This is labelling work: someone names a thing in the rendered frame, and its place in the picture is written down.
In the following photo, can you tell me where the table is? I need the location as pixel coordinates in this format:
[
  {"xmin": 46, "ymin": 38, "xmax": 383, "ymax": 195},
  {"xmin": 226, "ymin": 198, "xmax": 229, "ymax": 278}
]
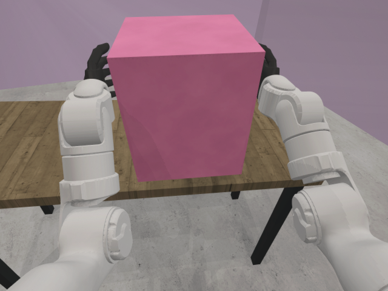
[{"xmin": 0, "ymin": 99, "xmax": 324, "ymax": 289}]

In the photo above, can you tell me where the carton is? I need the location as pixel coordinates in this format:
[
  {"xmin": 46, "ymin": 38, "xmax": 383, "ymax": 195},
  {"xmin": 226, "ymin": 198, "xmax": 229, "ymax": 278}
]
[{"xmin": 107, "ymin": 15, "xmax": 266, "ymax": 182}]

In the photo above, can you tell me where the left robot hand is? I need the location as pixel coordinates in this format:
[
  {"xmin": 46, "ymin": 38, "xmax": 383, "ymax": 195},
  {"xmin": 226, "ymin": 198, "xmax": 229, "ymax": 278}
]
[{"xmin": 84, "ymin": 43, "xmax": 116, "ymax": 98}]

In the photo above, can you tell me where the right robot hand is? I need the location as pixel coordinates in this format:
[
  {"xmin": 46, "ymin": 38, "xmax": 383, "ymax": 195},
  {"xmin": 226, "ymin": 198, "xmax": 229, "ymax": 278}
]
[{"xmin": 257, "ymin": 43, "xmax": 279, "ymax": 99}]

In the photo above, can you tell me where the right robot forearm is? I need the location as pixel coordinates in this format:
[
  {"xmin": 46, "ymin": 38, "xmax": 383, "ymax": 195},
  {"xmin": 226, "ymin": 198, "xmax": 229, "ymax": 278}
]
[{"xmin": 258, "ymin": 75, "xmax": 370, "ymax": 230}]

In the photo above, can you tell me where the left robot forearm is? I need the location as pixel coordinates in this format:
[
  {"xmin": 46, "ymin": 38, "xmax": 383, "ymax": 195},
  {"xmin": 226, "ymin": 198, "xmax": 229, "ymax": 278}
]
[{"xmin": 58, "ymin": 79, "xmax": 120, "ymax": 252}]

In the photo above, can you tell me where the left robot upper arm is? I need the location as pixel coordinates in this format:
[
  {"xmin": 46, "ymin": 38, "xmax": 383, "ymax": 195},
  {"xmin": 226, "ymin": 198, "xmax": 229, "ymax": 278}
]
[{"xmin": 6, "ymin": 206, "xmax": 133, "ymax": 291}]

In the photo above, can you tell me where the right robot upper arm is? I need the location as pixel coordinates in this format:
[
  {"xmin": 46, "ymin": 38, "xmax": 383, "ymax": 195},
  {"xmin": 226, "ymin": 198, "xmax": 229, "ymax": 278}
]
[{"xmin": 292, "ymin": 182, "xmax": 388, "ymax": 291}]

